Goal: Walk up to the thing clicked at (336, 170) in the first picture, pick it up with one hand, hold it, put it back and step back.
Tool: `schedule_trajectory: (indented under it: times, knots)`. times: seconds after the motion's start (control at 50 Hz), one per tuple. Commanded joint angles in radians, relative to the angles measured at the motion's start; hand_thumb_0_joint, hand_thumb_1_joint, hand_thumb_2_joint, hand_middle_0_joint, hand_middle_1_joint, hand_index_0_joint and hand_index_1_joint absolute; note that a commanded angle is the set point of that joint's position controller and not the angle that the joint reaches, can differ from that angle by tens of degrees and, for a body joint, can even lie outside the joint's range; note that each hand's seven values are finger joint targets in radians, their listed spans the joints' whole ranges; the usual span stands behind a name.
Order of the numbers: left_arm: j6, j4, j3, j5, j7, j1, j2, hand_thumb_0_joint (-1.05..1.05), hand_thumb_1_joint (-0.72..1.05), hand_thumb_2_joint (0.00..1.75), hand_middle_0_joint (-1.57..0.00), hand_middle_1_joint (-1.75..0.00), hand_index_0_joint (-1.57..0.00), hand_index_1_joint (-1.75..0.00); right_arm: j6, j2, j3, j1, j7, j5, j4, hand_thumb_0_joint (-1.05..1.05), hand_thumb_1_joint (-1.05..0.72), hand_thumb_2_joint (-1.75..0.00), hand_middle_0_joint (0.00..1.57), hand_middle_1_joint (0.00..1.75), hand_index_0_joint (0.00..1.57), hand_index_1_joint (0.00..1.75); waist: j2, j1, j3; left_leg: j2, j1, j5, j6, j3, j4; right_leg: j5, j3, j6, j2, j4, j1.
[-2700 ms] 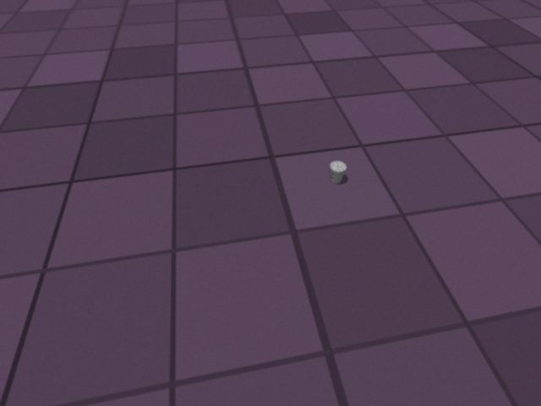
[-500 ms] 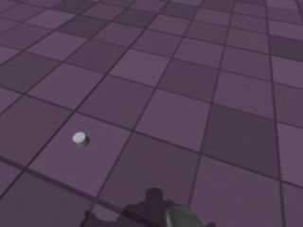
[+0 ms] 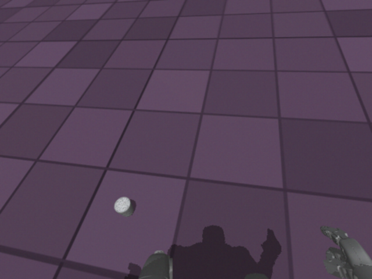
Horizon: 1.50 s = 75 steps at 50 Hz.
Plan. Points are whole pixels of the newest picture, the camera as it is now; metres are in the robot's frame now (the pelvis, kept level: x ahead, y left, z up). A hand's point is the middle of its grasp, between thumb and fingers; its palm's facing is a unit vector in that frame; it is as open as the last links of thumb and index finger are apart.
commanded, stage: walk up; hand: left
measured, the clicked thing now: (125, 208) +0.57 +0.43 -0.69
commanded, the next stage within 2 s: none
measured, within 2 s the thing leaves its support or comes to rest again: neither
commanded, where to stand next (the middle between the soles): +0.17 +0.55 m, yaw -41 degrees
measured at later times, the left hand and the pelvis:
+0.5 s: hand (10, 250) +0.23 +0.49 -0.11, palm faces -0.29 -0.76 -0.59, open 7.3 cm; pelvis +0.07 +0.22 -0.01, yaw -14 degrees
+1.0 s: hand out of the picture +0.28 +0.76 -0.14, palm faces -0.32 -0.71 -0.63, open 7.3 cm; pelvis +0.08 +0.48 -0.02, yaw -24 degrees
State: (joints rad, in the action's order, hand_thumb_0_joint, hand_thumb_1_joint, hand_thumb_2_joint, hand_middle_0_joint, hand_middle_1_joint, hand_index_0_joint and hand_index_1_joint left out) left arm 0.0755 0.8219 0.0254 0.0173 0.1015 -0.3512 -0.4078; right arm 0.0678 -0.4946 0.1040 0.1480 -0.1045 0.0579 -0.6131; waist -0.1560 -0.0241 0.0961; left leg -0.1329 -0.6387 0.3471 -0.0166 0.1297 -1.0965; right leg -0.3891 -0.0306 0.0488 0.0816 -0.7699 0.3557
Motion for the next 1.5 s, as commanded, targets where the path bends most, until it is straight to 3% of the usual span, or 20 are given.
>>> schedule_trajectory:
  times: [0.0, 0.08, 0.12, 0.14, 0.22, 0.42, 0.46, 0.48, 0.52, 0.64, 0.78, 0.82, 0.86, 0.9, 0.96, 1.14, 1.24, 1.4, 1.44, 1.48]
  knots:
    - [0.02, -0.098, 0.151, 0.027, 0.027, 0.026, -0.429, 0.0, 0.9, 0.9, -0.2, -0.3, -0.2, -0.3, 0.003, -0.131, 0.071, 0.044, -0.012, -0.003, 0.086, 0.0, -0.9, -0.9, 0.2, 0.3, 0.2, 0.3, 0.378, -0.034, -0.085, 0.002, 0.149, -0.08, 0.028, -0.094, 0.081, 0.231, -0.141, -0.238, 0.116, 0.215, 0.157]
    - [0.007, -0.126, 0.132, 0.033, 0.036, 0.13, -0.373, 0.0, 0.9, 0.9, -0.2, -0.3, -0.2, -0.3, -0.008, -0.175, 0.123, 0.253, -0.008, 0.021, 0.029, 0.0, -0.9, -0.9, 0.2, 0.3, 0.2, 0.3, 0.244, -0.195, -0.156, 0.077, 0.523, 0.075, 0.046, -0.136, 0.299, 0.16, -0.096, -0.172, 0.077, -0.111, 0.402]
    - [0.002, -0.147, 0.085, 0.008, 0.053, 0.04, -0.202, 0.0, 0.9, 0.9, -0.2, -0.3, -0.2, -0.3, -0.043, -0.308, 0.136, 0.231, 0.024, 0.024, 0.037, 0.0, -0.9, -0.9, 0.2, 0.3, 0.2, 0.3, -0.346, -0.156, -0.125, -0.206, 0.526, -0.026, 0.08, 0.372, 0.706, -0.28, 0.022, -0.1, -0.181, -0.608, 0.631]
    - [0.002, -0.108, 0.083, 0.001, 0.076, -0.014, -0.244, 0.0, 0.9, 0.9, -0.2, -0.3, -0.2, -0.3, -0.05, -0.356, 0.144, 0.133, 0.038, 0.006, 0.047, 0.0, -0.9, -0.9, 0.2, 0.3, 0.2, 0.3, -0.36, -0.093, -0.163, -0.268, 0.502, 0.056, 0.156, 0.542, 0.79, -0.244, -0.059, -0.134, -0.101, -0.693, 0.584]
    - [-0.009, -0.004, 0.114, -0.036, 0.042, -0.074, -0.314, 0.0, 0.9, 0.9, -0.2, -0.3, -0.2, -0.3, -0.048, -0.165, 0.098, 0.055, 0.057, 0.012, 0.076, 0.0, -0.9, -0.9, 0.2, 0.3, 0.2, 0.3, -0.114, -0.053, -0.12, -0.116, 0.451, -0.315, 0.121, 0.089, 0.58, -0.044, -0.005, -0.096, -0.04, -0.556, 0.455]
    - [-0.023, -0.019, 0.129, -0.025, 0.035, -0.285, -0.235, 0.0, 0.9, 0.9, -0.2, -0.3, -0.2, -0.3, -0.012, -0.102, 0.06, -0.035, 0.053, 0.036, 0.152, 0.0, -0.9, -0.9, 0.2, 0.3, 0.2, 0.3, 0.032, 0.062, -0.157, -0.083, 0.159, -0.458, 0.091, -0.152, 0.36, 0.187, 0.105, -0.134, -0.04, 0.058, -0.147]
    - [-0.02, -0.015, 0.168, 0.001, 0.052, -0.38, -0.308, 0.0, 0.9, 0.9, -0.2, -0.3, -0.2, -0.3, -0.012, -0.056, 0.04, -0.009, 0.048, 0.015, 0.157, 0.0, -0.9, -0.9, 0.2, 0.3, 0.2, 0.3, 0.265, 0.147, -0.189, 0.031, -0.162, -0.091, -0.004, -0.189, 0.003, 0.237, -0.118, -0.213, 0.062, 0.202, -0.48]
    - [-0.019, -0.075, 0.18, 0.017, 0.057, -0.324, -0.364, 0.0, 0.9, 0.9, -0.2, -0.3, -0.2, -0.3, -0.004, -0.059, 0.036, 0.078, 0.051, 0.013, 0.154, 0.0, -0.9, -0.9, 0.2, 0.3, 0.2, 0.3, 0.383, 0.105, -0.231, 0.081, -0.269, 0.288, -0.055, -0.103, -0.234, 0.231, -0.512, -0.344, 0.326, 0.25, -0.463]
    - [-0.011, -0.174, 0.169, 0.001, 0.073, -0.073, -0.387, 0.0, 0.9, 0.9, -0.2, -0.3, -0.2, -0.3, 0.031, -0.159, 0.082, 0.119, 0.069, 0.024, 0.142, 0.0, -0.9, -0.9, 0.2, 0.3, 0.2, 0.3, 0.263, 0.018, -0.128, 0.014, -0.244, 0.275, -0.081, 0.085, -0.489, 0.091, -0.746, -0.488, 0.505, 0.381, -0.136]
    - [0.003, -0.159, 0.165, 0.026, 0.046, 0.023, -0.372, 0.0, 0.9, 0.9, -0.2, -0.3, -0.2, -0.3, 0.033, -0.155, 0.084, 0.122, 0.02, 0.019, 0.066, 0.0, -0.9, -0.9, 0.2, 0.3, 0.2, 0.3, 0.221, -0.025, -0.037, 0.031, 0.023, 0.028, 0.017, -0.038, -0.338, -0.217, -0.256, -0.244, 0.133, 0.283, 0.235]
    - [-0.002, -0.132, 0.193, 0.046, 0.031, -0.034, -0.441, 0.0, 0.9, 0.9, -0.2, -0.3, -0.2, -0.3, 0.033, -0.144, 0.08, 0.073, 0.02, 0.003, 0.09, 0.0, -0.9, -0.9, 0.2, 0.3, 0.2, 0.3, 0.378, 0.044, -0.105, 0.032, 0.1, 0.28, 0.04, -0.124, 0.069, -0.126, -0.321, -0.248, 0.131, 0.211, 0.147]
    - [-0.008, -0.132, 0.18, 0.031, 0.029, 0.02, -0.417, 0.0, 0.9, 0.9, -0.2, -0.3, -0.2, -0.3, 0.021, -0.143, 0.092, 0.22, 0.026, 0.003, 0.04, 0.0, -0.9, -0.9, 0.2, 0.3, 0.2, 0.3, 0.33, -0.035, -0.177, 0.087, 0.287, 0.207, 0.056, -0.181, 0.311, -0.014, -0.246, -0.191, 0.095, 0.099, 0.184]
    - [-0.018, -0.15, 0.119, 0.012, 0.044, 0.063, -0.208, 0.0, 0.9, 0.9, -0.2, -0.3, -0.2, -0.3, 0.001, -0.268, 0.126, 0.357, 0.049, 0.04, 0.005, 0.0, -0.9, -0.9, 0.2, 0.3, 0.2, 0.3, -0.208, -0.131, -0.109, -0.139, 0.447, 0.018, 0.098, 0.217, 0.587, -0.188, 0.044, -0.073, -0.203, -0.475, 0.601]
    - [-0.007, -0.144, 0.116, 0.025, 0.077, 0.133, -0.291, 0.0, 0.9, 0.9, -0.2, -0.3, -0.2, -0.3, -0.006, -0.363, 0.124, 0.079, 0.067, -0.002, 0.06, 0.0, -0.9, -0.9, 0.2, 0.3, 0.2, 0.3, -0.252, -0.061, -0.025, -0.331, 0.184, 0.053, 0.287, 0.563, 0.761, -0.226, -0.029, -0.094, -0.116, -0.633, 0.531]
    - [-0.016, -0.032, 0.137, -0.034, 0.049, 0.012, -0.299, 0.0, 0.9, 0.9, -0.2, -0.3, -0.2, -0.3, -0.009, -0.174, 0.077, -0.009, 0.078, 0.016, 0.08, 0.0, -0.9, -0.9, 0.2, 0.3, 0.2, 0.3, 0.002, -0.005, 0.055, -0.109, 0.193, -0.126, 0.166, 0.12, 0.573, -0.078, -0.036, -0.088, -0.124, -0.623, 0.443]
    - [0.0, -0.012, 0.101, -0.017, 0.021, -0.109, -0.208, 0.0, 0.9, 0.9, -0.2, -0.3, -0.2, -0.3, 0.002, -0.119, 0.053, 0.091, 0.07, -0.007, 0.043, 0.0, -0.9, -0.9, 0.2, 0.3, 0.2, 0.3, 0.032, 0.026, -0.163, -0.128, 0.362, -0.4, 0.163, 0.003, 0.378, 0.059, 0.059, -0.107, -0.094, 0.126, -0.056]
    - [0.006, -0.088, 0.129, 0.008, 0.033, 0.028, -0.339, 0.0, 0.9, 0.9, -0.2, -0.3, -0.2, -0.3, 0.001, -0.13, 0.055, 0.118, 0.102, -0.008, 0.01, 0.0, -0.9, -0.9, 0.2, 0.3, 0.2, 0.3, 0.246, 0.038, -0.142, -0.004, -0.035, 0.312, -0.038, 0.01, -0.143, 0.082, -0.682, -0.443, 0.393, 0.309, -0.156]
    - [-0.039, -0.09, 0.096, 0.033, -0.055, 0.212, -0.252, 0.0, 0.9, 0.9, -0.2, -0.3, -0.2, -0.3, -0.071, -0.116, 0.043, 0.269, 0.09, -0.054, -0.187, 0.0, -0.9, -0.9, 0.2, 0.3, 0.2, 0.3, 0.296, -0.055, -0.039, 0.131, 0.475, 0.055, 0.009, -0.221, 0.412, -0.323, -0.168, -0.202, -0.029, 0.171, 0.291]
    - [-0.063, -0.106, 0.085, 0.03, -0.068, 0.205, -0.164, 0.0, 0.9, 0.9, -0.2, -0.3, -0.2, -0.3, -0.105, -0.205, 0.062, 0.381, 0.122, -0.021, -0.227, 0.0, -0.9, -0.9, 0.2, 0.3, 0.2, 0.3, 0.071, -0.099, -0.026, -0.027, 0.494, 0.256, 0.058, 0.112, 0.623, -0.172, -0.126, -0.148, -0.174, -0.259, 0.41]
    - [-0.064, -0.086, 0.095, 0.043, -0.069, 0.169, -0.23, 0.0, 0.9, 0.9, -0.2, -0.3, -0.2, -0.3, -0.127, -0.339, 0.076, 0.156, 0.142, -0.039, -0.167, 0.0, -0.9, -0.9, 0.2, 0.3, 0.2, 0.3, 0.033, -0.008, 0.079, -0.414, 0.283, 0.481, 0.292, 0.681, 0.862, -0.17, -0.194, -0.088, -0.122, -0.42, 0.443]
